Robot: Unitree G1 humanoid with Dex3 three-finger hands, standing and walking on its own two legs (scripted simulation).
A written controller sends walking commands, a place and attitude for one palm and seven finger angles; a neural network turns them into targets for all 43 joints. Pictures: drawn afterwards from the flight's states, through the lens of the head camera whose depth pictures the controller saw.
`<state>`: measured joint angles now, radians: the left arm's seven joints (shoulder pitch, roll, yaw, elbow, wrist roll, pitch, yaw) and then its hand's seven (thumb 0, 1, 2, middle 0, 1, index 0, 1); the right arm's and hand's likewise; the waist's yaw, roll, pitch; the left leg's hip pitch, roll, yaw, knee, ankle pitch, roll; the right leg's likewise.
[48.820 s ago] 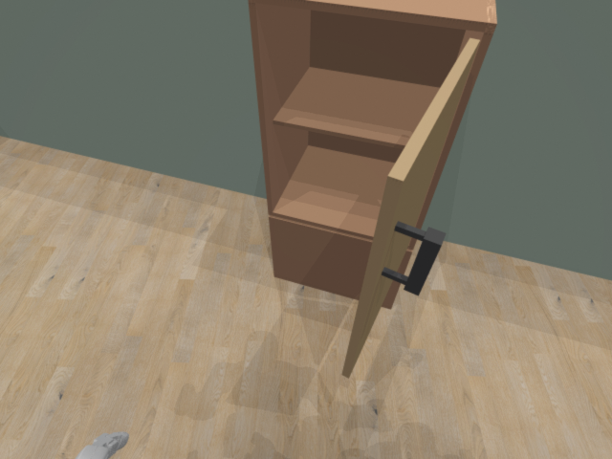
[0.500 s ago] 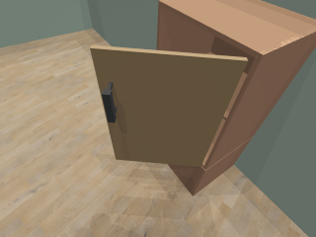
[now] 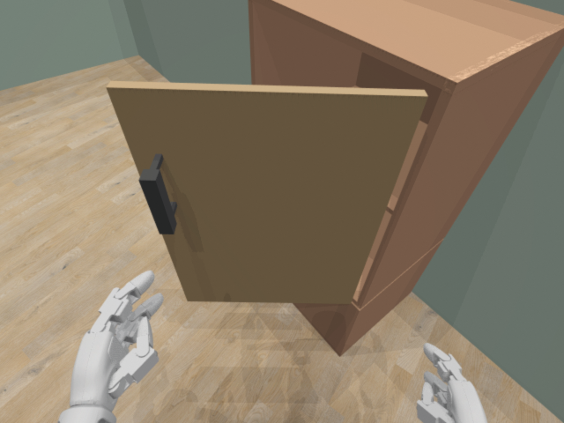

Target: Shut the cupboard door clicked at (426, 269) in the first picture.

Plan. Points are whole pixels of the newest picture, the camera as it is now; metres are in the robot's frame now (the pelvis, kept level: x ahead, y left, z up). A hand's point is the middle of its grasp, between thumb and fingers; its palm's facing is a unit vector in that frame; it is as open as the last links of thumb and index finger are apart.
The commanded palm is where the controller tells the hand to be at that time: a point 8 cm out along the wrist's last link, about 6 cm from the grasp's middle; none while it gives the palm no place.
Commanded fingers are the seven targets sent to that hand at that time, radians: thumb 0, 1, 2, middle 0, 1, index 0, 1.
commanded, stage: raise the hand and make a fist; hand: left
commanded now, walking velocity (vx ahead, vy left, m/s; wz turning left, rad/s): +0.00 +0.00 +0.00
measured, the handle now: (162, 194) +0.45 +0.21 +0.08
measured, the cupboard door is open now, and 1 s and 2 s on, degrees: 51 51 51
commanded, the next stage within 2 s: bring the fist close to the handle in 1.64 s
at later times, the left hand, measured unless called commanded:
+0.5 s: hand (152, 386) +0.18 +0.17 +0.02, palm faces -0.08 -1.00 -0.01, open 4.4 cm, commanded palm +0.13 +0.23 +0.03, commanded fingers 0.00 0.90 0.90 -0.92 -1.08 -0.92 -1.08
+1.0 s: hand (103, 373) +0.18 +0.21 +0.07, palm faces +0.07 -1.00 -0.05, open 3.1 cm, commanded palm +0.15 +0.25 +0.06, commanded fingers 0.00 0.90 0.90 -1.30 -1.50 -1.30 -1.50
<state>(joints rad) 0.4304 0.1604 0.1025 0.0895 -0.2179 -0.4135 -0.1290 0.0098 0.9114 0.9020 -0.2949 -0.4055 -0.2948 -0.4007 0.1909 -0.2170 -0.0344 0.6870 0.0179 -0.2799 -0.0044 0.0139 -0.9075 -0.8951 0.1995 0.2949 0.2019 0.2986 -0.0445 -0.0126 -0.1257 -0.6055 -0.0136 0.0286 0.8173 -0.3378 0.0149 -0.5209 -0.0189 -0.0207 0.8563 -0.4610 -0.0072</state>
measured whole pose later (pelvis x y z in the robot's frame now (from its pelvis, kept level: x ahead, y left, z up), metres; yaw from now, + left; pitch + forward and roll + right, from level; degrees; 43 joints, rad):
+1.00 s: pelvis -0.03 +0.02 -0.02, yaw +1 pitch +7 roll -3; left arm 0.47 0.26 0.14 -0.21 -0.28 -0.26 -0.16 0.02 0.90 0.90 -1.20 -1.39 -1.20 -1.38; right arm 0.25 -0.21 0.05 0.48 0.06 -0.19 -0.06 0.01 -0.90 -0.90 0.20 0.30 0.20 0.30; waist 0.00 0.05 -0.12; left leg -0.74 0.01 -0.02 1.01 -0.39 0.03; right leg -0.60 0.01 -0.06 0.96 -0.48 0.00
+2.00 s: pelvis -0.01 -0.02 -0.01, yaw +1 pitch +6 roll -1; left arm 0.19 0.26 0.18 0.03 -0.31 -0.26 -0.26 0.02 0.90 0.90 -1.31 -1.50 -1.31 -1.50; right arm 0.25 -0.27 0.04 0.56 0.06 -0.18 -0.06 0.01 -0.90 -0.90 0.20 0.30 0.20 0.30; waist 0.01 0.05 -0.08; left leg -0.64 0.02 -0.03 0.91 -0.37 -0.01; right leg -0.53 0.02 -0.07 0.90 -0.48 -0.03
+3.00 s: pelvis +0.00 +0.00 +0.00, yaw -1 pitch +7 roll +0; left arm -0.21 0.25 0.17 0.43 -0.22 -0.25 -0.16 0.02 0.90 0.90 -1.30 -1.50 -1.30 -1.50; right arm 0.29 -0.27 0.02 0.61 0.05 -0.09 -0.03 0.01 -0.90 -0.90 0.20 0.30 0.20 0.30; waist -0.02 0.04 -0.07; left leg -0.63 0.01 0.02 0.85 -0.35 0.01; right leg -0.53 0.01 -0.02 0.86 -0.45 -0.02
